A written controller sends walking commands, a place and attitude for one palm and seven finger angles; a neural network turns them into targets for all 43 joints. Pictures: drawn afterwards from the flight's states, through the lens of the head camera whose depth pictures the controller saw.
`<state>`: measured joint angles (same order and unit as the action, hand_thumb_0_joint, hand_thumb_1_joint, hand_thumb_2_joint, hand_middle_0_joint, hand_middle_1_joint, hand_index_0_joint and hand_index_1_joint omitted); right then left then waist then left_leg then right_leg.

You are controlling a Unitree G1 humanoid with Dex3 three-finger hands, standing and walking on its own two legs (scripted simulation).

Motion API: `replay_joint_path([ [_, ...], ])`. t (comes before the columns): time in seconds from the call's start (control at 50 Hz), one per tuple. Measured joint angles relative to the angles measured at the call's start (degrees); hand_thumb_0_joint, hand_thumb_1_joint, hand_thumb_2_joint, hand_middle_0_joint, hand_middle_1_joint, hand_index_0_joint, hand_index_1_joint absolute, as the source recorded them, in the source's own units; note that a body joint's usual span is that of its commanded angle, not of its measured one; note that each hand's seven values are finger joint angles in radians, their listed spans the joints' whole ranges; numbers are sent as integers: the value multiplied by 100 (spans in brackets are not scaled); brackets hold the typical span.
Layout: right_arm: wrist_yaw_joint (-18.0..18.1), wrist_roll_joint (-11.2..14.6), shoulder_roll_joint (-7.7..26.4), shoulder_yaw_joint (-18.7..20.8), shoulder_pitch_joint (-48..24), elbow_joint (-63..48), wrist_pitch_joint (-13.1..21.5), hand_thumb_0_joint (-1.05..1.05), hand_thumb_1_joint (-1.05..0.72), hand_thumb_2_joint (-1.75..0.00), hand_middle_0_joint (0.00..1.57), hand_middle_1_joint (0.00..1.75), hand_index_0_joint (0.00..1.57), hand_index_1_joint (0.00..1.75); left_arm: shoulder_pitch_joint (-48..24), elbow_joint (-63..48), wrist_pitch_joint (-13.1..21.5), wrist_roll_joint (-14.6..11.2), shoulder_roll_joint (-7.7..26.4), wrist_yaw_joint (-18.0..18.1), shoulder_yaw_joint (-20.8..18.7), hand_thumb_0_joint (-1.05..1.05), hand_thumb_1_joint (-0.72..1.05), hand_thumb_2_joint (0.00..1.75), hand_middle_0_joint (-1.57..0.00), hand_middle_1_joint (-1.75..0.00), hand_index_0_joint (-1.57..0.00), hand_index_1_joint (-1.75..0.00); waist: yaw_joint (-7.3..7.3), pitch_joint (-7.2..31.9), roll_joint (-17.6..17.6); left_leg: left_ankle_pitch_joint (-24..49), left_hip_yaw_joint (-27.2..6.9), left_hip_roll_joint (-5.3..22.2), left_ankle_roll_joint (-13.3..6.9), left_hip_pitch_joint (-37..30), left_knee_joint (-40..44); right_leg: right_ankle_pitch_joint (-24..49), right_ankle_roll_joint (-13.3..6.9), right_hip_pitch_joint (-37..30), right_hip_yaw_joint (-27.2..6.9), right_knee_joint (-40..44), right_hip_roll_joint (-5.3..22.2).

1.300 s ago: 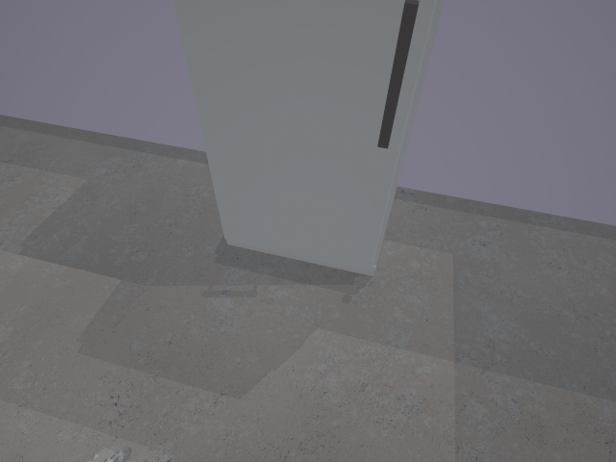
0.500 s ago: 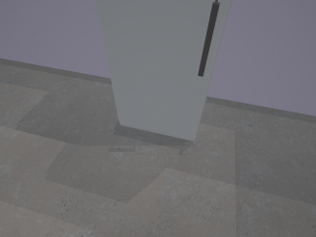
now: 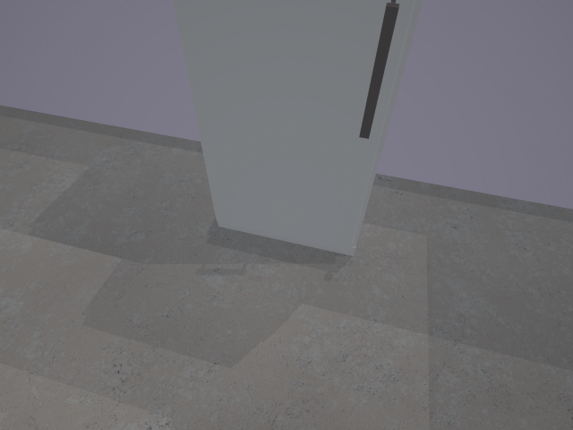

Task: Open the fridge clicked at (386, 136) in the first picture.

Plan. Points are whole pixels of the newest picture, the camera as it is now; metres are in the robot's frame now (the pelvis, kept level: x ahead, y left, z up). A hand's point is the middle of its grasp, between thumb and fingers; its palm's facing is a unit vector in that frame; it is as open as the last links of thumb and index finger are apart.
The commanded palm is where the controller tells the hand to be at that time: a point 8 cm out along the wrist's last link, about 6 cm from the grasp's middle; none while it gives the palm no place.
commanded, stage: look at it before walking up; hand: right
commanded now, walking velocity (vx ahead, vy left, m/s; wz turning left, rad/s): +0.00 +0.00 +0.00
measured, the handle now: (377, 75) +0.90 -0.18 +0.08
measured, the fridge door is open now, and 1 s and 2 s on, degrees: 0 0 0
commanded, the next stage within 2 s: turn to face it in 0.14 s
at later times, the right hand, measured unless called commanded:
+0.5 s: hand out of the picture +0.07 -0.24 -0.16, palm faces +0.02 +0.94 -0.33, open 7.4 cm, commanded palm none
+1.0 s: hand out of the picture -0.02 -0.21 -0.19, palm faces +0.15 +0.96 -0.24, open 7.4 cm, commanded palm none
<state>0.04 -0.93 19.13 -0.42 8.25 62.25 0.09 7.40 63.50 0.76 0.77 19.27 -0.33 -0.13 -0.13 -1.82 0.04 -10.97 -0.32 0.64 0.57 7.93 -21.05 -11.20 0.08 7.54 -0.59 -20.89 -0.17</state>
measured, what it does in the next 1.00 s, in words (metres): stands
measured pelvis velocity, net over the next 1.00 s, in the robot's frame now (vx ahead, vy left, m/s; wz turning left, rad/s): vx -0.01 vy -0.01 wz -0.12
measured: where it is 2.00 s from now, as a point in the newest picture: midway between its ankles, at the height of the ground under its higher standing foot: (277, 419)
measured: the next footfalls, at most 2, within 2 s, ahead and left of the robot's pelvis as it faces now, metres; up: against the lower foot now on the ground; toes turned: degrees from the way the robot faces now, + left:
left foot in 1.44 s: +0.22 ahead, +0.14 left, +0.00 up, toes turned -1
right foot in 1.84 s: +0.37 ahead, -0.08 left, +0.00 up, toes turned -18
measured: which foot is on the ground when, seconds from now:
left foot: down 0.00-1.00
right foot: down 0.00-1.00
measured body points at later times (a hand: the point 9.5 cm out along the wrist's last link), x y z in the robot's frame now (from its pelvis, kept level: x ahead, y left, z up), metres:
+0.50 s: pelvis +0.00 +0.00 +0.00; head +0.01 +0.00 +0.45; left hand +0.09 +0.28 -0.14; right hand +0.07 -0.29 -0.14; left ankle +0.01 +0.13 -0.75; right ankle +0.00 -0.12 -0.75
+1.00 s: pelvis -0.01 -0.01 -0.01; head +0.01 -0.02 +0.44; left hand +0.07 +0.23 -0.16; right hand -0.03 -0.26 -0.17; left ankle +0.01 +0.13 -0.74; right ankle +0.00 -0.12 -0.74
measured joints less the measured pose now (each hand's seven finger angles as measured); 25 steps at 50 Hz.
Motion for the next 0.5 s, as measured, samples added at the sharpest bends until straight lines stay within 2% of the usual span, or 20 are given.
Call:
replay_joint_path([
  [0.38, 17, 5, 13, 22, -55, -34, -9, 1, -90, -90, 20, 29, 20, 30, -32, -31, -28, -4, 4, -2, 7, 1, 91, 89, -20, -30, -20, -30, 14, -41, -7, -52, 79, 32, 8, 2, -30, -20, -2, 38, -78, -33, -31],
  [0.5, 97, 11, -118, 34, -50, -165, -92, 1, -90, -90, 20, 29, 20, 30, 25, -123, -131, 6, -134, 12, 4, 1, 91, 89, -20, -30, -20, -30, 16, -39, -3, -208, 191, 86, 28, 169, -317, -132, -1, 259, -190, -332, -85],
])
